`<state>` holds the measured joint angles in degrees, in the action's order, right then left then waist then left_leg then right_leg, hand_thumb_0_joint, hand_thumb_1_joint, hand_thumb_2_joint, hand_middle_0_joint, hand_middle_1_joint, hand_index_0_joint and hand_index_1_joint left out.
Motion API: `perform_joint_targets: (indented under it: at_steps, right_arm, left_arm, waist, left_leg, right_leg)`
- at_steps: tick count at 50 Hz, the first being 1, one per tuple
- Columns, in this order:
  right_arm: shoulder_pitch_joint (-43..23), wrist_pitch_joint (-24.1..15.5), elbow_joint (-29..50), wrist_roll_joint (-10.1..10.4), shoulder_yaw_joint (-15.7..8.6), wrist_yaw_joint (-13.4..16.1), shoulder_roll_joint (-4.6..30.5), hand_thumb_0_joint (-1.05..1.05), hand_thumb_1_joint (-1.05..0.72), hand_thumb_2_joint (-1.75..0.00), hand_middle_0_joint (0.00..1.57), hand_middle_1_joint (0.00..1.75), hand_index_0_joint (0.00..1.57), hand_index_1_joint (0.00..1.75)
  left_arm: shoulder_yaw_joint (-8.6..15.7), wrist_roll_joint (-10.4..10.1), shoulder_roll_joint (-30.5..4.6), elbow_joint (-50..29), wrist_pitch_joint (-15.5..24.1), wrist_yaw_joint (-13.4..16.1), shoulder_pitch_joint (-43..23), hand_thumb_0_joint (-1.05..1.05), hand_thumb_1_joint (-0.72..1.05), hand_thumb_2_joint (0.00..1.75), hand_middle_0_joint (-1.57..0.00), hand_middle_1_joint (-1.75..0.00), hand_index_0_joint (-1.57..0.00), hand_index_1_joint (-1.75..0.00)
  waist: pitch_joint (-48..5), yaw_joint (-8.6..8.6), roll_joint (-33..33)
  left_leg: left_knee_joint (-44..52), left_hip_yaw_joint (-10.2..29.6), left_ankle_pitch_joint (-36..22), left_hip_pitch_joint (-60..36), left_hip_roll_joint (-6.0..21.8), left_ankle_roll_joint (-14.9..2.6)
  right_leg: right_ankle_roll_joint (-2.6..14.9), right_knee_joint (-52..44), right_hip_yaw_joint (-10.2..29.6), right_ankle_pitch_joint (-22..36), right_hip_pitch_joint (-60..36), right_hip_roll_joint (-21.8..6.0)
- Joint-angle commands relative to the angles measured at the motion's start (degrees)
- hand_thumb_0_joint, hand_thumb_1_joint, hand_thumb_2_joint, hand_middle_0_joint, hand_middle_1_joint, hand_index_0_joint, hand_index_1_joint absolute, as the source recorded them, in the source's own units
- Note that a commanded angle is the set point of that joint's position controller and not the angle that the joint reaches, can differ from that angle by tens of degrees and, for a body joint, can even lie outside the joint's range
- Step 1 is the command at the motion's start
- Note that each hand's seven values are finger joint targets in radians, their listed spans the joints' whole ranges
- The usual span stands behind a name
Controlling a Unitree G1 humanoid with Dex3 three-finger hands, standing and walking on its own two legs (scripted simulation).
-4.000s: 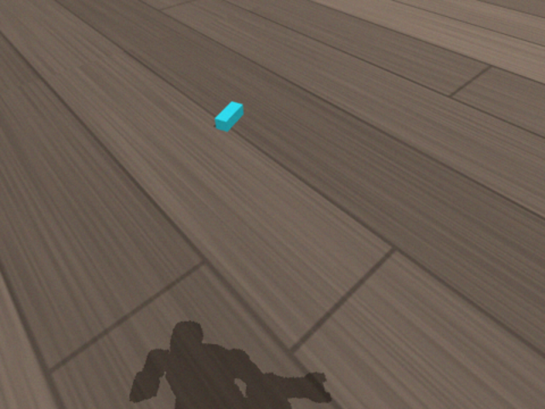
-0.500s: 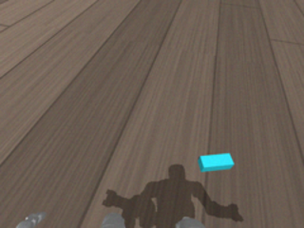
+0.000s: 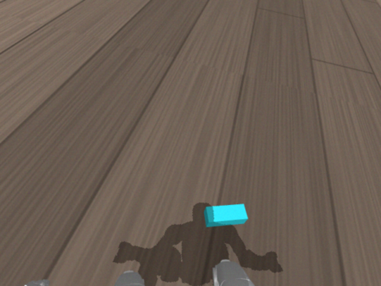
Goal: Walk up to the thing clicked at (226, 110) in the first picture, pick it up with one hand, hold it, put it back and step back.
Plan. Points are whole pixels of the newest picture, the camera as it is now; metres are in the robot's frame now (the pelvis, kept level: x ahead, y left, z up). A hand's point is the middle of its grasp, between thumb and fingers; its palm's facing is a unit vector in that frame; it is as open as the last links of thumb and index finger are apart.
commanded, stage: walk up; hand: left
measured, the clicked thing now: (225, 215) +0.53 -0.27 -0.70
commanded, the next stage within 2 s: none
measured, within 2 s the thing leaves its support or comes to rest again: neither
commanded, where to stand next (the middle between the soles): +0.18 -0.50 m, yaw +5 degrees
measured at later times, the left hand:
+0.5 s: hand out of the picture +0.12 +0.07 -0.16, palm faces -0.04 -0.95 -0.32, open 7.4 cm
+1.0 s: hand (250, 282) +0.15 -0.15 -0.15, palm faces +0.00 -0.94 -0.34, open 7.4 cm
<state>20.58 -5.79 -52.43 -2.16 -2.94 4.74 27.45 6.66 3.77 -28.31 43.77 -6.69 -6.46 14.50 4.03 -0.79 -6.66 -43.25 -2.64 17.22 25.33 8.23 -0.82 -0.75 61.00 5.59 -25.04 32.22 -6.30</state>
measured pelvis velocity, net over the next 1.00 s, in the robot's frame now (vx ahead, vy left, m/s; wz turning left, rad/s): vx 0.08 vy -0.43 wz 0.03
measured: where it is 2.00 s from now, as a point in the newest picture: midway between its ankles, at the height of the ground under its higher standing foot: outside the picture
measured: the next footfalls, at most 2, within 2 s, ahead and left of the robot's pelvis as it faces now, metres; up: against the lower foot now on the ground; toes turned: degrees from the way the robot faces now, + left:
right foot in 0.10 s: +0.09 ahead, -0.25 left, +0.00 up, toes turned -2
left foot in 0.36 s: +0.16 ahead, -0.09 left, +0.00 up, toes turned +7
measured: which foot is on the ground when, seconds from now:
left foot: down 0.00-0.10, up 0.12-0.34, down 0.36-0.76, up 0.78-1.00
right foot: up 0.00-0.08, down 0.10-0.36, up 0.38-0.72, down 0.74-1.00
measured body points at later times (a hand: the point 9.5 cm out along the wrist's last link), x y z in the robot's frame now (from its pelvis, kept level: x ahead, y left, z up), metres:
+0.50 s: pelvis +0.06 -0.21 +0.00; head +0.10 -0.16 +0.45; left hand +0.13 +0.12 -0.14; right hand +0.11 -0.55 -0.07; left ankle +0.12 -0.10 -0.71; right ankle +0.07 -0.35 -0.65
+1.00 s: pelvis +0.08 -0.43 -0.01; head +0.11 -0.40 +0.44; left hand +0.15 -0.10 -0.13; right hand +0.13 -0.78 -0.09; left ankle +0.14 -0.36 -0.70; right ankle +0.12 -0.53 -0.71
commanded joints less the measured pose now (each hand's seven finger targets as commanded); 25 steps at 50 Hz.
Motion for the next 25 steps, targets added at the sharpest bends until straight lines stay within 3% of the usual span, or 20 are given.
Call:
perform_joint_targets:
  at_steps: [1, 2, 3, 4, 5, 6, 7, 8, 11, 14, 15, 16, 17, 18, 19, 20, 22, 23, 25]
  right_arm:
    - [-2.32, -0.27, 2.76, -0.30, -6.62, 1.51, 23.34, 0.00, -0.90, -0.90, 0.20, 0.30, 0.20, 0.30]
    - [-5.30, 0.17, 2.74, -0.28, -6.54, 1.44, 23.61, 0.00, -0.90, -0.90, 0.20, 0.30, 0.20, 0.30]
    - [-6.98, 0.80, 2.51, -0.48, -6.06, 1.34, 22.29, 0.00, -0.90, -0.90, 0.20, 0.30, 0.20, 0.30]
    - [-6.20, 1.57, 1.91, -1.03, -4.82, 1.63, 17.98, 0.00, -0.90, -0.90, 0.20, 0.30, 0.20, 0.30]
    - [-5.49, 2.24, 2.15, -0.58, -2.53, 1.73, 10.99, 0.00, -0.90, -0.90, 0.20, 0.30, 0.20, 0.30]
    - [-6.64, 2.26, 4.44, 0.72, -2.73, 2.61, 10.04, 0.00, -0.90, -0.90, 0.20, 0.30, 0.20, 0.30]
    - [-8.02, 2.01, 3.63, 1.24, -3.67, 3.11, 12.85, 0.00, -0.90, -0.90, 0.20, 0.30, 0.20, 0.30]
    - [-5.78, 1.67, 1.01, 1.85, -3.95, 2.67, 15.02, 0.00, -0.90, -0.90, 0.20, 0.30, 0.20, 0.30]
    - [4.26, 0.89, -4.90, 2.42, -3.31, 2.06, 14.28, 0.00, -0.90, -0.90, 0.20, 0.30, 0.20, 0.30]
    - [6.79, 0.17, -4.65, 2.24, -3.17, 1.79, 12.12, 0.00, -0.90, -0.90, 0.20, 0.30, 0.20, 0.30]
    - [9.46, -0.30, -4.96, 2.54, -2.84, 1.90, 11.16, 0.00, -0.90, -0.90, 0.20, 0.30, 0.20, 0.30]
    - [14.89, -0.82, -5.84, 2.42, -2.76, 2.16, 10.51, 0.00, -0.90, -0.90, 0.20, 0.30, 0.20, 0.30]
    - [16.81, -1.15, -5.59, 1.40, -4.16, 2.88, 14.31, 0.00, -0.90, -0.90, 0.20, 0.30, 0.20, 0.30]
    - [14.78, -1.25, -2.91, -0.06, -5.70, 3.56, 20.03, 0.00, -0.90, -0.90, 0.20, 0.30, 0.20, 0.30]
    - [11.40, -0.95, -0.27, 1.27, -6.42, 3.98, 22.79, 0.00, -0.90, -0.90, 0.20, 0.30, 0.20, 0.30]
    - [8.84, -0.72, 0.23, 2.56, -6.52, 3.89, 22.62, 0.00, -0.90, -0.90, 0.20, 0.30, 0.20, 0.30]
    - [6.11, -0.71, 1.11, 2.27, -5.58, 3.98, 18.35, 0.00, -0.90, -0.90, 0.20, 0.30, 0.20, 0.30]
    - [4.49, -0.66, 1.76, 2.14, -5.41, 3.53, 17.81, 0.00, -0.90, -0.90, 0.20, 0.30, 0.20, 0.30]
    - [4.01, -0.85, 2.82, 1.56, -5.58, 2.87, 17.66, 0.00, -0.90, -0.90, 0.20, 0.30, 0.20, 0.30]
  left_arm:
    - [4.22, -0.68, -10.06, -4.62, 1.51, -0.04, 1.72, 0.00, 0.90, 0.90, -0.20, -0.30, -0.20, -0.30]
    - [4.33, -0.81, -9.29, -3.56, 1.65, 0.07, 4.96, 0.00, 0.90, 0.90, -0.20, -0.30, -0.20, -0.30]
    - [5.00, -0.77, -9.61, -0.86, 1.76, 0.31, 10.18, 0.00, 0.90, 0.90, -0.20, -0.30, -0.20, -0.30]
    - [5.86, -0.19, -10.82, 1.64, 2.03, 0.88, 16.12, 0.00, 0.90, 0.90, -0.20, -0.30, -0.20, -0.30]
    - [6.37, 1.15, -14.51, 1.79, 2.53, 1.50, 18.62, 0.00, 0.90, 0.90, -0.20, -0.30, -0.20, -0.30]
    - [6.38, 0.65, -19.63, -2.62, 3.22, 2.30, 9.99, 0.00, 0.90, 0.90, -0.20, -0.30, -0.20, -0.30]
    - [6.07, -0.51, -20.08, -4.96, 3.73, 2.83, 1.83, 0.00, 0.90, 0.90, -0.20, -0.30, -0.20, -0.30]
    - [5.50, -0.83, -17.69, -4.84, 3.70, 3.05, 0.68, 0.00, 0.90, 0.90, -0.20, -0.30, -0.20, -0.30]
    - [4.05, -0.34, -13.11, -4.90, 3.86, 3.28, -3.35, 0.00, 0.90, 0.90, -0.20, -0.30, -0.20, -0.30]
    - [2.18, 0.09, -10.11, -5.98, 3.58, 3.22, -3.54, 0.00, 0.90, 0.90, -0.20, -0.30, -0.20, -0.30]
    - [1.63, 0.07, -9.31, -6.81, 3.31, 3.28, -4.82, 0.00, 0.90, 0.90, -0.20, -0.30, -0.20, -0.30]
    - [1.05, -0.41, -8.70, -7.40, 3.18, 3.34, -6.54, 0.00, 0.90, 0.90, -0.20, -0.30, -0.20, -0.30]
    - [-0.17, -1.11, -5.85, -8.19, 3.54, 3.34, -4.94, 0.00, 0.90, 0.90, -0.20, -0.30, -0.20, -0.30]
    - [-1.12, -1.19, -2.41, -8.75, 3.67, 3.44, -1.51, 0.00, 0.90, 0.90, -0.20, -0.30, -0.20, -0.30]
    - [0.24, -0.38, -7.91, -7.62, 2.32, 4.00, 0.05, 0.00, 0.90, 0.90, -0.20, -0.30, -0.20, -0.30]
    - [1.15, -0.19, -11.33, -6.60, 1.81, 4.39, 0.40, 0.00, 0.90, 0.90, -0.20, -0.30, -0.20, -0.30]
    - [1.95, -0.45, -11.35, -6.20, 2.28, 4.39, -1.55, 0.00, 0.90, 0.90, -0.20, -0.30, -0.20, -0.30]
    - [2.36, -0.74, -11.29, -5.83, 2.31, 4.08, -0.69, 0.00, 0.90, 0.90, -0.20, -0.30, -0.20, -0.30]
    - [2.90, -0.63, -10.85, -5.58, 2.26, 3.21, 0.12, 0.00, 0.90, 0.90, -0.20, -0.30, -0.20, -0.30]
  waist:
    - [-3.90, 1.85, 20.14]
    - [-4.80, 4.44, 20.19]
    - [-5.67, 7.37, 15.71]
    - [-6.68, 10.50, 4.84]
    - [-2.34, 12.94, -12.55]
    - [1.53, 8.78, -14.79]
    - [3.83, 4.88, -6.84]
    - [3.65, 3.33, -1.48]
    - [0.10, 0.46, -8.05]
    - [-0.40, 0.41, -6.73]
    - [-1.34, -0.45, -5.05]
    - [-5.02, -2.98, -3.12]
    - [-7.80, -4.40, 5.20]
    - [-9.18, -2.38, 15.74]
    - [-9.09, -1.61, 7.13]
    - [-7.84, -1.16, 4.63]
    - [-4.33, 0.40, 4.37]
    - [-2.34, 1.56, 7.71]
    - [-2.48, 1.30, 11.76]
  left_leg:
    - [17.98, 12.75, 21.22, 3.69, 9.43, -10.25]
    - [15.48, 9.48, 19.46, 7.24, 8.77, -8.88]
    - [9.45, 4.96, 20.81, 12.31, 5.56, -6.96]
    - [-3.76, -0.04, 23.47, 16.41, 0.97, -4.93]
    - [-23.98, -6.93, 24.19, 27.68, -5.47, -2.51]
    - [-30.27, 0.65, 20.50, 31.01, -10.18, -0.96]
    - [-30.58, 5.99, 15.27, 26.22, -5.65, -1.43]
    - [-28.56, 5.84, 12.41, 23.17, -4.45, -1.46]
    - [-18.99, -0.06, 10.17, 12.46, -4.05, -1.66]
    - [-6.34, -2.03, 7.98, 1.35, -6.62, -2.81]
    - [2.10, -2.45, 1.92, -3.35, -7.47, -2.96]
    - [11.51, -0.55, -7.02, -12.10, -6.74, -2.47]
    - [16.58, 7.72, -8.69, -21.75, -2.25, -2.89]
    - [18.73, 34.44, -11.49, -30.79, 13.51, -7.47]
    - [21.00, 43.41, -7.52, -25.99, 21.56, -11.72]
    - [20.26, 41.05, -8.69, -22.96, 21.45, -13.45]
    - [16.58, 28.82, -13.08, -17.23, 14.60, -12.25]
    - [16.13, 22.52, -12.33, -12.14, 12.72, -12.19]
    - [14.19, 18.23, -15.08, -8.50, 11.64, -13.60]
  right_leg:
    - [0.06, -6.65, -5.36, -1.94, -4.39, 0.31]
    - [0.68, -12.61, -7.27, 0.39, -11.00, 0.92]
    - [0.89, -18.03, -9.98, 3.68, -19.20, 3.23]
    - [0.69, -23.05, -10.91, 0.94, -24.73, 6.08]
    - [2.77, -34.02, 1.50, -12.24, -22.82, 0.07]
    - [9.25, -49.06, 28.37, -18.17, -13.93, -10.48]
    - [11.73, -51.60, 31.85, -21.33, -10.32, -13.15]
    - [11.81, -46.87, 24.54, -17.77, -10.62, -10.42]
    - [14.17, -37.12, 11.18, 0.04, -12.40, -6.09]
    - [15.71, -33.63, 7.45, 16.65, -10.32, -5.80]
    - [15.03, -29.85, 4.49, 22.70, -10.65, -4.07]
    - [12.88, -22.76, 1.56, 24.52, -9.63, -3.25]
    - [8.86, -12.28, -1.74, 20.96, -3.16, -0.11]
    - [4.01, -2.90, -0.94, -1.10, 10.99, 6.11]
    - [2.14, 3.53, 3.25, -7.79, 11.79, 4.87]
    - [1.75, 9.20, 6.18, -7.70, 11.17, 4.67]
    - [1.95, 11.26, 8.39, -2.79, 9.88, 3.46]
    - [1.80, 11.56, 7.38, -1.13, 8.01, 2.90]
    - [1.00, 13.77, 5.25, 0.46, 6.34, 3.31]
